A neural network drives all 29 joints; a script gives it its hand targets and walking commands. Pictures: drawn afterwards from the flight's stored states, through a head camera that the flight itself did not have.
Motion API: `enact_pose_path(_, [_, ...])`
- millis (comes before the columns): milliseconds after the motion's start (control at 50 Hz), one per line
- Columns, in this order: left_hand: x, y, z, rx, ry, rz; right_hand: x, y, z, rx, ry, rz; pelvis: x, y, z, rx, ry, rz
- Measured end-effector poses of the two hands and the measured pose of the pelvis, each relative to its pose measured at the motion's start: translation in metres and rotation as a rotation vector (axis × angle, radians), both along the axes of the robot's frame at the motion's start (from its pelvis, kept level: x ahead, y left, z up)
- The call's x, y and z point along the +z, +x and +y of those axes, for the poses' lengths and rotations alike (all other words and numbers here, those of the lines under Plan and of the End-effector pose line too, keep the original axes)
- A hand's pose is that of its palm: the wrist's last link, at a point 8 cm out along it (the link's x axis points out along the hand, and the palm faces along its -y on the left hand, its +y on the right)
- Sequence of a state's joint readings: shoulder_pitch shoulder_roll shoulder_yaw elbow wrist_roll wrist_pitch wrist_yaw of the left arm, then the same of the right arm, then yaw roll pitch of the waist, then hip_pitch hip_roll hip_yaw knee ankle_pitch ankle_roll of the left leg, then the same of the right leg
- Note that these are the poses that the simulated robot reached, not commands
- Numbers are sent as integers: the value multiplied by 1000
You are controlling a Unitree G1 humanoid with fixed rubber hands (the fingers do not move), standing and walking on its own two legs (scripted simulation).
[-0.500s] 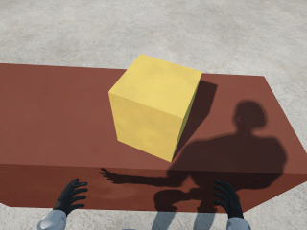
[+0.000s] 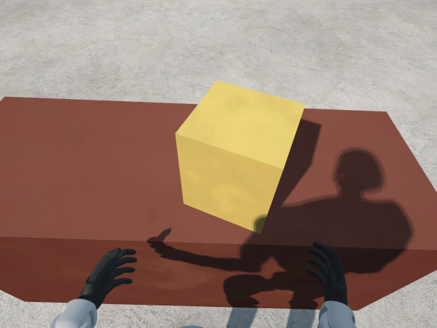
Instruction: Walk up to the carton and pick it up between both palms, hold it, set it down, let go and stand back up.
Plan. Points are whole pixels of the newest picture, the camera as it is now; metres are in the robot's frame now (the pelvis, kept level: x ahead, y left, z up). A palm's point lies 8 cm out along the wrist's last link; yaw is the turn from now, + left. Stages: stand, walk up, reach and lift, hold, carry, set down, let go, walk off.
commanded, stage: reach and lift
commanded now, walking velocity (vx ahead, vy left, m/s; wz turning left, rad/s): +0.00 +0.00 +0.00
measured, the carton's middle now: (238, 158) +0.47 +0.00 +0.00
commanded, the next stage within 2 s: none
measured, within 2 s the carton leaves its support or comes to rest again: neither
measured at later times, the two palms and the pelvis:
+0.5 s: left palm (89, 258) +0.22 +0.28 -0.03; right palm (308, 279) +0.21 -0.13 -0.03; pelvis -0.02 +0.02 -0.02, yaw +1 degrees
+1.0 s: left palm (107, 210) +0.30 +0.26 +0.03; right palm (324, 239) +0.26 -0.15 +0.03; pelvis -0.03 +0.02 +0.00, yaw +0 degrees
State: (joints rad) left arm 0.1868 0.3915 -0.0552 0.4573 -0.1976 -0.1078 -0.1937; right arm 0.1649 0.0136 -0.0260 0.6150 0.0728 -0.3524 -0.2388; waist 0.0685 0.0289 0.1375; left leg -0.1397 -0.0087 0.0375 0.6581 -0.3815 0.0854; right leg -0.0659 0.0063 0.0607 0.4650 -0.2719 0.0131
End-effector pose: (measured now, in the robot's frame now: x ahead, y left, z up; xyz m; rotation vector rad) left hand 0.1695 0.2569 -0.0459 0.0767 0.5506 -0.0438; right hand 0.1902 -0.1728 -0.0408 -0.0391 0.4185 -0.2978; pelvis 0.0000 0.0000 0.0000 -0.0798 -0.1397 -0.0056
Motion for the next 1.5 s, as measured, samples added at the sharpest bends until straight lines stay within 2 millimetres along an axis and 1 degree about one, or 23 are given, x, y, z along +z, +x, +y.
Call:
enact_pose_path(100, [1,7,5,-19,-10,-43,2,4,9,-20,4,-21,-4,-4,3,5,-7,-3])
enact_pose_path(300, [10,31,13,-62,-18,-124,8,15,28,-78,25,-76,-10,-9,11,6,-25,-2])
enact_pose_path(540, [19,57,24,-102,-26,-182,9,20,47,-148,34,-124,-18,-17,24,7,-48,11])
enact_pose_path(640, [25,66,22,-105,-42,-186,17,31,46,-149,29,-140,-17,-21,30,7,-49,8])
enact_pose_path(800, [44,89,16,-103,-40,-202,46,55,36,-126,26,-178,-10,-26,33,1,-34,4])
enact_pose_path(880, [57,104,13,-94,-34,-215,57,63,31,-118,40,-170,-7,-27,29,-1,-24,0])
enact_pose_path(960, [68,119,4,-103,-23,-222,65,68,26,-117,67,-150,-3,-28,22,-4,-15,11])
enact_pose_path(1060, [73,138,-10,-97,-24,-203,74,78,19,-100,80,-125,2,-24,10,-6,0,42])
enact_pose_path(1180, [81,164,-28,-81,-34,-202,89,99,6,-103,76,-133,5,-16,-7,-6,13,84])
enact_pose_path(1280, [90,184,-37,-76,-32,-206,96,116,-1,-110,83,-142,8,-6,-20,-6,19,110])
enact_pose_path(1360, [98,196,-39,-71,-14,-204,96,122,-2,-113,91,-148,10,1,-31,-3,21,123])
enact_pose_path(1500, [104,211,-43,-71,1,-197,92,123,-7,-120,94,-154,13,11,-44,4,28,151])
